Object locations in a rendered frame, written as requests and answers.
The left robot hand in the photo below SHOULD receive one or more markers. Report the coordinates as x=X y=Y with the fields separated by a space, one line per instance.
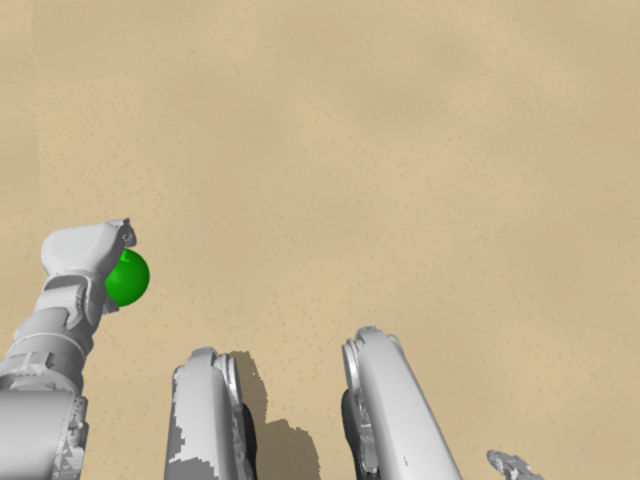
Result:
x=96 y=248

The ball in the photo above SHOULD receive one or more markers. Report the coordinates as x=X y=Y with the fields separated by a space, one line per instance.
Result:
x=129 y=279

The left robot arm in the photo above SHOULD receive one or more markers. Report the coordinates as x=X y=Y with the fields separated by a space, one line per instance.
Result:
x=43 y=432

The right robot foot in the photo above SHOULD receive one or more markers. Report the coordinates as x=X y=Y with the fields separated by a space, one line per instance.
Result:
x=353 y=438

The left robot foot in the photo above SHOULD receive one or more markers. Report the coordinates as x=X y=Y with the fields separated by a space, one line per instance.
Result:
x=251 y=444

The right robot hand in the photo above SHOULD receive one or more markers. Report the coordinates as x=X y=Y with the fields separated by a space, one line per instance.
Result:
x=513 y=468

